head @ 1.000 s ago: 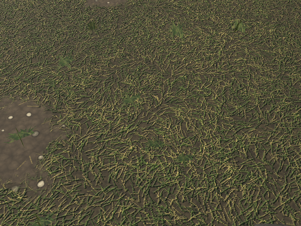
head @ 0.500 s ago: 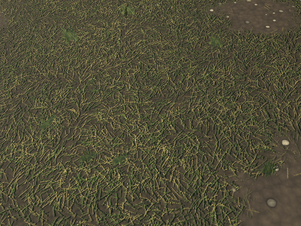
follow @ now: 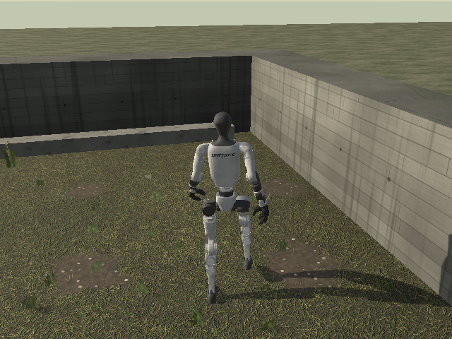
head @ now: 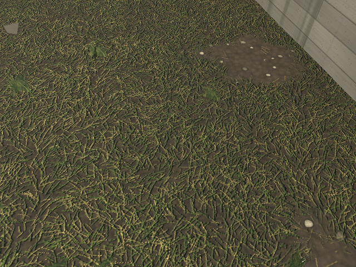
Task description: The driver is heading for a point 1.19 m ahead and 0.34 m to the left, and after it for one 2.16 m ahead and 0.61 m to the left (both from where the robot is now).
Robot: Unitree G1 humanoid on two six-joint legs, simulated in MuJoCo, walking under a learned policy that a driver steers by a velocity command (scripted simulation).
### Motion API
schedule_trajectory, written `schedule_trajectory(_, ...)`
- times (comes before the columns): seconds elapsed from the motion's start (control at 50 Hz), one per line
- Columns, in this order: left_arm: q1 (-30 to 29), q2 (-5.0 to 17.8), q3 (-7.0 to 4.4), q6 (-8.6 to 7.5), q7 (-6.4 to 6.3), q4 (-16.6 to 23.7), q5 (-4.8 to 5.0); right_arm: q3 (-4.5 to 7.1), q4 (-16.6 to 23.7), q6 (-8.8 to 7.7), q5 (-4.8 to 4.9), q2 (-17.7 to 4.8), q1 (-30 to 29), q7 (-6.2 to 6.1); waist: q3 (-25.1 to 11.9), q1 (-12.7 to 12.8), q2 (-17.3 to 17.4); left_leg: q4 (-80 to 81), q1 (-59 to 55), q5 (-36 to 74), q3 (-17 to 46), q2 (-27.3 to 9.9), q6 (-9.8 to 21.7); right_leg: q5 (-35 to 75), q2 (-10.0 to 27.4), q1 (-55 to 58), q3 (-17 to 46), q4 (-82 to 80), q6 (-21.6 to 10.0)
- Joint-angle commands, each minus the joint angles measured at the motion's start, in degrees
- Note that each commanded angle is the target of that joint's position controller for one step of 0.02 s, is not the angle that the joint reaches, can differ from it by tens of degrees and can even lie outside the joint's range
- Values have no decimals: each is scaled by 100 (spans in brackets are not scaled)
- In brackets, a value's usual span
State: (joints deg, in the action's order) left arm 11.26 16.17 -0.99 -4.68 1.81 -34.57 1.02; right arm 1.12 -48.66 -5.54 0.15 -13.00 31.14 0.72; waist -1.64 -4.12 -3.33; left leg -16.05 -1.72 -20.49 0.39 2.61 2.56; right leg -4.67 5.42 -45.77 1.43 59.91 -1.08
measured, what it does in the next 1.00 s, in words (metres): walks ahead, turning left: right foot, then left foot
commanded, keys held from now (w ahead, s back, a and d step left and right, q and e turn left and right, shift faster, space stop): w+q+shift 0.68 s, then w+shift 0.12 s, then w+e+shift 0.20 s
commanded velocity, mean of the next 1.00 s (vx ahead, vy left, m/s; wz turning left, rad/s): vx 0.98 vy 0.00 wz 0.54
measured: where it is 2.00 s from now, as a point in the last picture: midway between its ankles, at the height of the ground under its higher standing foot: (61, 109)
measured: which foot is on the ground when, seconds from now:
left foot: down 0.00-0.18, up 0.20-0.62, down 0.64-1.00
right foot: up 0.00-0.16, down 0.18-0.62, up 0.64-1.00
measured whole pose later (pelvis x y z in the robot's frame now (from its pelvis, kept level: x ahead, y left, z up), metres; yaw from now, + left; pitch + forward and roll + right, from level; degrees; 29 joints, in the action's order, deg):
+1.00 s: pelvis +0.82 +0.24 +0.00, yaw +34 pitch -1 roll +0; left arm 3.1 15.8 -1.3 -5.8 2.3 -38.4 1.4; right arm 0.9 -44.5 -6.1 0.0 -12.7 24.3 -0.4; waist 3.2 -4.8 -2.5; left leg -13.3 -7.4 -19.5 1.6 7.7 7.9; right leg 12.9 5.7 -44.0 0.5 38.2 -1.1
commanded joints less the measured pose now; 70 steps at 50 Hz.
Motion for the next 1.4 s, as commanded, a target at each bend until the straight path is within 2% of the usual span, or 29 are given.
schedule_trajectory(0.02, -1470, 40, 63, -213, 77, 789, -46, 120, 321, -118, 70, -825, -268, -108, 1188, -82, 673, 1492, 1186, 1583, 847, -1155, 868, 1010, -99, 84, -380, -1297, 105)
schedule_trajectory(0.12, -1808, 390, -116, -348, 207, 940, 53, 153, 44, -8, 152, -1152, 1, -195, 883, 200, 911, 940, 158, 3996, 831, -1463, 718, 1028, -650, 1568, -270, -2918, -6)
schedule_trajectory(0.18, 533, 1009, -441, -169, -51, 501, 199, 221, 1, 158, -138, -1471, -277, -179, -681, 1665, 1538, -2086, 629, 6410, 717, -1354, 359, -17, -680, 4652, -232, -2566, -318)
schedule_trajectory(0.2, 1864, 1392, -556, -62, -183, 214, 115, 105, 248, 111, -305, -1001, -299, -190, -1756, 2015, 943, -4028, 2197, 4385, 793, -982, 282, -1097, 576, 6868, 1038, -1983, -468)
schedule_trajectory(0.22, 1902, 1681, -588, -130, -59, 12, -109, -144, 391, -27, 51, 80, 750, -122, -3156, 1101, -1627, -6000, 3769, -556, 1065, -133, 148, -4178, 1911, 8230, 4244, -3294, -1298)
schedule_trajectory(0.24, 1858, 1046, -488, -144, -81, 16, -130, 15, 455, -85, 393, -685, -38, -120, -2524, 1430, -1568, -6515, 4251, -396, 1115, -344, 180, -4511, 1678, 7670, 4692, -4302, -985)
schedule_trajectory(0.26, 1453, 785, -428, -146, -121, -93, -109, 120, 671, -73, 485, -915, -790, -143, -1284, 1420, -1133, -6704, 4814, -61, 835, -570, 154, -3676, 1589, 6889, 3634, -4284, -799)
schedule_trajectory(0.3, 957, 588, -403, -161, -114, -298, -224, 119, 816, -20, 245, -717, -1334, -118, -258, 987, 3, -6350, 4403, 397, 690, -1018, 167, -1755, 1322, 5040, 2224, -4429, -804)
schedule_trajectory(0.36, 199, 139, -327, -235, -97, -516, -143, 119, 898, 390, 347, -318, -1150, -54, 392, 346, -279, -6105, 3991, 132, 687, -1430, 97, -1140, 1219, 3711, 887, -5001, -802)
schedule_trajectory(0.42, -229, 373, -395, -283, -116, -586, -111, 99, 1161, 540, 199, -316, -1513, -32, 1037, 92, -110, -5605, 4292, 792, 586, -1560, -48, -304, 1131, 3043, -224, -5399, -698)
schedule_trajectory(0.52, 21, 992, -541, -281, -198, -642, -88, 130, 1392, 426, 141, -612, -2388, 219, 1175, 313, 602, -3513, 3722, 2690, -234, -1169, 181, 405, 691, 3623, -1593, -5627, -457)
schedule_trajectory(0.56, 125, 1377, -623, -190, -188, -660, -47, 226, 1481, 395, 183, -836, -2471, 289, 978, 224, 401, -3068, 3348, 2609, -687, -764, 361, 2720, 793, 4424, -1729, -5163, -376)
schedule_trajectory(0.62, -35, 1750, -720, 87, -184, -537, 48, 616, 1182, 528, 321, -1602, -707, 235, -173, -824, -274, -3231, 1212, 1170, -1152, 23, 744, 6183, 932, 4743, -1688, -2288, -328)
schedule_trajectory(0.64, -221, 1559, -648, 69, -191, -495, 46, 858, 807, 602, 313, -2003, 576, 149, -670, -1443, 24, -2798, -730, 1287, -732, 126, 982, 5348, 682, 3624, -1567, -309, -155)
schedule_trajectory(0.66, 42, 333, -299, -73, -138, -473, -135, 819, 607, 632, 347, -2170, 353, 116, 83, -723, 2004, -2467, -1004, 1301, 620, -322, 1242, -2142, -504, 1876, -1214, 2334, 126)
schedule_trajectory(0.68, 676, -9, -117, -350, -103, 97, 22, 696, 1075, 416, 154, -2287, -253, 167, -1183, 264, 3058, -684, -2023, -1077, 4512, -1382, 2524, -3206, -1219, 56, 146, 3656, 118)
schedule_trajectory(0.7, 51, 822, -216, -547, -102, 117, 140, 614, 1323, 261, 111, -1677, -429, 210, -1103, -163, 1576, 340, -1776, -2136, 5288, -1749, 2109, -2326, -752, -120, 755, 3147, -197)
schedule_trajectory(0.74, -459, 755, -218, -547, -200, 54, 148, 520, 1195, 8, 24, -1359, -751, 261, -70, 210, -173, 452, -102, -1514, 4536, -1589, 1613, -1423, -298, 379, 661, 2041, -311)
schedule_trajectory(0.8, -58, 626, -236, -295, -177, -156, -32, 385, 1214, -76, -33, -1014, -1340, 149, 272, 653, 144, 297, 1225, -117, 2956, -1023, 1493, -974, 131, 1148, 686, 1132, -110)
schedule_trajectory(0.88, -882, 302, -93, -90, -134, -5, -95, 280, 917, -88, 21, -823, -867, -57, 783, 187, 270, 538, 1408, 2008, 1237, -700, 1128, 311, 323, 616, 81, -382, 159)
schedule_trajectory(1.02, -2009, 254, -100, -286, 232, 237, 170, 214, 341, -109, -65, -925, -216, -188, 1051, -351, 514, 1065, 188, 3270, -84, -856, 181, 2283, -462, 863, -451, -2948, -199)
schedule_trajectory(1.1, -1105, 668, -317, -251, 331, 174, 222, 324, 319, 70, -337, -1364, -512, -383, 130, 453, 1230, -631, -1108, 8476, -478, -1158, -277, 1268, -1266, 1715, -1160, -2679, -502)
schedule_trajectory(1.14, 1721, 1184, -565, -22, 184, -563, 277, 422, 640, 171, -497, -1632, -1551, -455, -806, 1905, 1225, -3667, -22, 9521, -494, -1207, -371, 898, -983, 4263, -571, -2342, -846)
schedule_trajectory(1.16, 2765, 1251, -496, 67, 90, -955, 149, 293, 907, 86, -505, -1146, -2079, -374, -925, 2203, -416, -6663, 1882, 3800, -421, -264, -471, 1098, -511, 5911, 221, -2173, -1117)
schedule_trajectory(1.18, 2190, 1369, -477, -78, 103, -806, -228, 29, 1296, -123, -26, -284, -996, -179, -1722, 947, -2290, -8587, 4780, -1539, 755, 636, -873, -272, 868, 7880, 3886, -2913, -2501)
schedule_trajectory(1.2, 1732, 1086, -546, -30, 14, -466, -267, 24, 1318, -341, 144, -904, -1232, -59, -1944, 1263, -812, -8226, 4947, -862, 1266, 330, -445, -1489, 981, 7663, 4821, -4000, -2371)
schedule_trajectory(1.24, 722, 796, -434, -87, 23, -167, -161, 64, 1563, -452, 77, -1046, -2040, -4, -191, 519, 1166, -6948, 4500, -333, 1036, -59, -139, -63, 638, 5080, 3858, -4428, -1997)
schedule_trajectory(1.34, 23, 968, -466, 8, -147, -85, 17, 54, 1786, -184, -292, -878, -2226, -163, 469, 54, 787, -3771, 2795, 220, 299, -134, -689, 3750, -748, 1964, 1628, -4264, -1528)
schedule_trajectory(1.4, 569, 1166, -610, 345, -355, -364, 133, 15, 1929, -81, -153, -648, -2620, -178, -370, 429, 233, -2040, 1721, 2080, 150, 535, -782, 2959, -1204, 2013, 1519, -3750, -740)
